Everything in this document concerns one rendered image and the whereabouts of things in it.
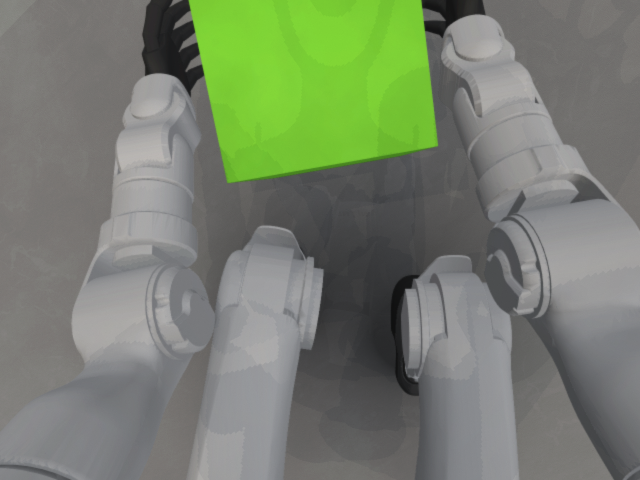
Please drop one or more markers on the left robot shin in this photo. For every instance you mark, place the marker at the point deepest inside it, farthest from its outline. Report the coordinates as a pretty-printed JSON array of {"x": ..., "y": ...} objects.
[{"x": 235, "y": 267}]

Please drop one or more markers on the robot right forearm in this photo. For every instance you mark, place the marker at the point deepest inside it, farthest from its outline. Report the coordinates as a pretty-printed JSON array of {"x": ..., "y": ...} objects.
[{"x": 508, "y": 135}]

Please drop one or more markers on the robot left hand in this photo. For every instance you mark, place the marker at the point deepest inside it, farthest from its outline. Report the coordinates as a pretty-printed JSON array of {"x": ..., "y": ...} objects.
[{"x": 162, "y": 43}]

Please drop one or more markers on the left robot thigh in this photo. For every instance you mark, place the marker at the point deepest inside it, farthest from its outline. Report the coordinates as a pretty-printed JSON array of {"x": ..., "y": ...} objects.
[{"x": 243, "y": 421}]

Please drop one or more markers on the carton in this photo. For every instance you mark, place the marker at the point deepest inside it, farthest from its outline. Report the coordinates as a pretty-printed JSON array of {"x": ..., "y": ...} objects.
[{"x": 297, "y": 86}]

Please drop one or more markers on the right robot upper arm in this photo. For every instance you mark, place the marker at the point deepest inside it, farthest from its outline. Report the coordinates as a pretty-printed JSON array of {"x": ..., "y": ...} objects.
[{"x": 573, "y": 271}]

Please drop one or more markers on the left robot upper arm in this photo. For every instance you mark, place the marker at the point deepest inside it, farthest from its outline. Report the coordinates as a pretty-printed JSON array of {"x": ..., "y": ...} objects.
[{"x": 136, "y": 332}]

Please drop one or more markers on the robot right hand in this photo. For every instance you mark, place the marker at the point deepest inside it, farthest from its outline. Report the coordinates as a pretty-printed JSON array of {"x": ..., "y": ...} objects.
[{"x": 451, "y": 10}]

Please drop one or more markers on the robot left forearm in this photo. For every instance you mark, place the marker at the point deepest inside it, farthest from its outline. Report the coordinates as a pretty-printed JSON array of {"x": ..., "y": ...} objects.
[{"x": 153, "y": 183}]

